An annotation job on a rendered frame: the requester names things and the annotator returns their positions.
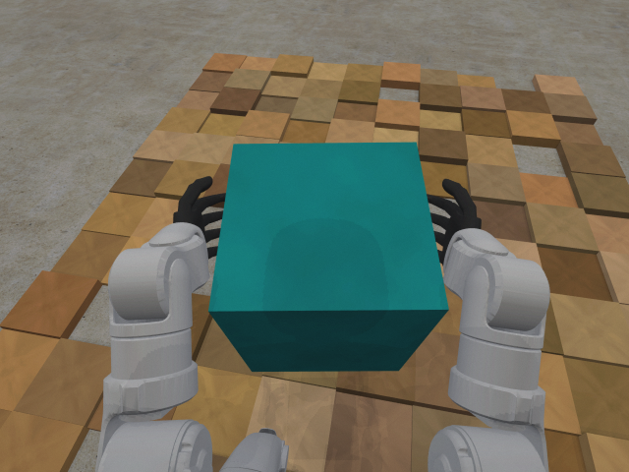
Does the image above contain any left robot forearm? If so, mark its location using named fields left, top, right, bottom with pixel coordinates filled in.
left=95, top=222, right=209, bottom=472

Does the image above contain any right robot forearm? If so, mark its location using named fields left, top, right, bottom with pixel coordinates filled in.
left=443, top=228, right=550, bottom=472

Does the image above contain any robot left hand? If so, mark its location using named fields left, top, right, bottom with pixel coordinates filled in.
left=173, top=176, right=226, bottom=259

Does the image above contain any left robot thigh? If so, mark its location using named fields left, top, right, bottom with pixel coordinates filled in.
left=219, top=433, right=289, bottom=472

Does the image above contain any robot left upper arm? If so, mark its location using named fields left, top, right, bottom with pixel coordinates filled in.
left=97, top=419, right=213, bottom=472

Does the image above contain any robot right upper arm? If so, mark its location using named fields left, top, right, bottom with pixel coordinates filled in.
left=428, top=425, right=545, bottom=472

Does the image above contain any robot right hand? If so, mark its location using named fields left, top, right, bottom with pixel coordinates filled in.
left=427, top=179, right=482, bottom=265

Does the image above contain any carton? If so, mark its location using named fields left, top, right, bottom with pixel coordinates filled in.
left=208, top=143, right=449, bottom=372

